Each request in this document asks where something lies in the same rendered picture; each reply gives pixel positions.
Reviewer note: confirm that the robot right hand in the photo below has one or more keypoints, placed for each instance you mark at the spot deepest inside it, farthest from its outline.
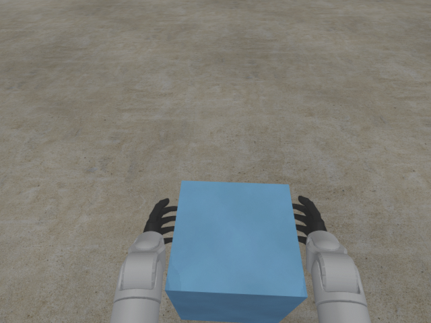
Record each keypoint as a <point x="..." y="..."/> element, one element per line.
<point x="312" y="219"/>

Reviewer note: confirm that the left robot forearm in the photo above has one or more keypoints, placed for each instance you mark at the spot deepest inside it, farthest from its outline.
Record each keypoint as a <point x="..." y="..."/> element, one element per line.
<point x="138" y="293"/>

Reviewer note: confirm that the carton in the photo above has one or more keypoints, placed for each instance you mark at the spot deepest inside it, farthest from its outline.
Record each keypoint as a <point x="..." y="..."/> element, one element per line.
<point x="235" y="255"/>

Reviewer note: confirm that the robot left hand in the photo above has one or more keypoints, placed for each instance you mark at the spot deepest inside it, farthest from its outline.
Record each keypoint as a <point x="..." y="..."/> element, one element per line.
<point x="155" y="221"/>

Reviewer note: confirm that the right robot forearm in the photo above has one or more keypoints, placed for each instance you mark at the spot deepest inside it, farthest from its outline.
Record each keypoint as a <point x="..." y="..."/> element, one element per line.
<point x="337" y="286"/>

